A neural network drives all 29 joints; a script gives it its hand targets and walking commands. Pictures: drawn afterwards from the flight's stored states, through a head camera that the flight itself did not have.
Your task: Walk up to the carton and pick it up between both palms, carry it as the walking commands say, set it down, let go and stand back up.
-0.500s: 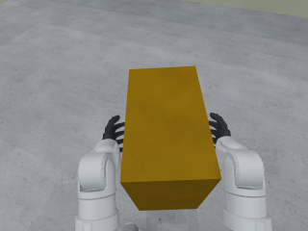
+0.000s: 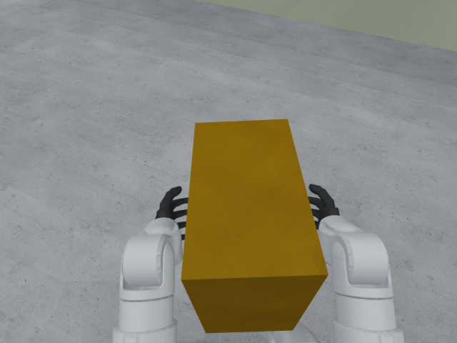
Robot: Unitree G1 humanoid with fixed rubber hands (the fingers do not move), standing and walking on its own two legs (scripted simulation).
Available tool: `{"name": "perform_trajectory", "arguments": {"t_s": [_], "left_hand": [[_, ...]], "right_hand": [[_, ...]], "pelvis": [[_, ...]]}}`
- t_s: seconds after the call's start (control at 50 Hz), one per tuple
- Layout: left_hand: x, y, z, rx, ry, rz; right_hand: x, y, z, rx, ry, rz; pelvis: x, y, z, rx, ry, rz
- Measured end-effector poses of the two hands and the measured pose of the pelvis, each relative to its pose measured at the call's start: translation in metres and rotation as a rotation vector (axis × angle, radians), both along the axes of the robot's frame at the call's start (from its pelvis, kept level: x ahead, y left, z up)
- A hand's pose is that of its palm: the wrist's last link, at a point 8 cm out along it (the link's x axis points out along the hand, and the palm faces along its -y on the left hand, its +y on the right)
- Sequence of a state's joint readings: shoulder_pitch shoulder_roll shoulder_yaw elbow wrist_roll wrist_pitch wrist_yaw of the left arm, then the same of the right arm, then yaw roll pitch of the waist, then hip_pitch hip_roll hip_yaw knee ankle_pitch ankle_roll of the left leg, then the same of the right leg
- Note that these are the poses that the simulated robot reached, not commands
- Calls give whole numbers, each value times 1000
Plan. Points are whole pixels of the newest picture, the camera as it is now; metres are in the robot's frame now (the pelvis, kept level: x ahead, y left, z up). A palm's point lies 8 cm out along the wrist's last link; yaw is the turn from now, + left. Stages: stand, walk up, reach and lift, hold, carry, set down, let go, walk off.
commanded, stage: carry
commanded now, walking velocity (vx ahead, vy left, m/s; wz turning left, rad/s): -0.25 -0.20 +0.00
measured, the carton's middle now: (245, 229) +0.31 +0.01 +0.01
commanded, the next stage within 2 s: none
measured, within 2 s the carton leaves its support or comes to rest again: neither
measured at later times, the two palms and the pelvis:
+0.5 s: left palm out of the picture +0.09 -0.02 +0.07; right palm out of the picture +0.07 -0.28 +0.07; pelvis -0.21 -0.13 -0.01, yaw +0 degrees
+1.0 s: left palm out of the picture -0.14 -0.14 +0.07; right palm out of the picture -0.15 -0.40 +0.06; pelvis -0.42 -0.25 +0.00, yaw -1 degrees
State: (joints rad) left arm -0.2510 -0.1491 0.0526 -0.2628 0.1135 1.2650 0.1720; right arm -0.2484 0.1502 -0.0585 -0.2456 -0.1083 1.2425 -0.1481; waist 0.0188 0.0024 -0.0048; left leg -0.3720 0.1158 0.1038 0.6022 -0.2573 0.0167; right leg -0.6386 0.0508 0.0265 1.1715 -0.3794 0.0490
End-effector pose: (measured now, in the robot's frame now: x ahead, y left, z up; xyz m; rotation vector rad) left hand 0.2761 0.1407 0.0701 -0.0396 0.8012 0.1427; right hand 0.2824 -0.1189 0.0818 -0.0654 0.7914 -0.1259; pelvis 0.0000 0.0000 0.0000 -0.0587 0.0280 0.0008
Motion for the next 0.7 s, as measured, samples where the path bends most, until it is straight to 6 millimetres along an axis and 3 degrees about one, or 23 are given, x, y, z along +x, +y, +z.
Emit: {"name": "perform_trajectory", "arguments": {"t_s": [0.1,0.2,0.3,0.4,0.54,0.7], "left_hand": [[-39,-22,10,0,-36,37],[-76,-67,12,27,-60,41],[-119,-118,1,92,15,-54],[-152,-149,2,75,15,-103],[-208,-157,-4,10,-55,-71],[-294,-160,0,-6,-8,22]], "right_hand": [[-32,-22,8,18,-36,21],[-71,-67,0,60,-60,10],[-131,-118,-21,98,7,-63],[-180,-148,-18,90,6,-116],[-226,-157,-6,27,-61,-85],[-289,-160,1,-1,-10,20]], "pelvis": [[-41,-29,0,-7,6,-15],[-85,-69,-11,13,18,-31],[-128,-96,-6,60,5,-19],[-169,-114,-4,77,4,-18],[-227,-135,-16,49,27,2],[-293,-165,0,-2,6,-1]]}}
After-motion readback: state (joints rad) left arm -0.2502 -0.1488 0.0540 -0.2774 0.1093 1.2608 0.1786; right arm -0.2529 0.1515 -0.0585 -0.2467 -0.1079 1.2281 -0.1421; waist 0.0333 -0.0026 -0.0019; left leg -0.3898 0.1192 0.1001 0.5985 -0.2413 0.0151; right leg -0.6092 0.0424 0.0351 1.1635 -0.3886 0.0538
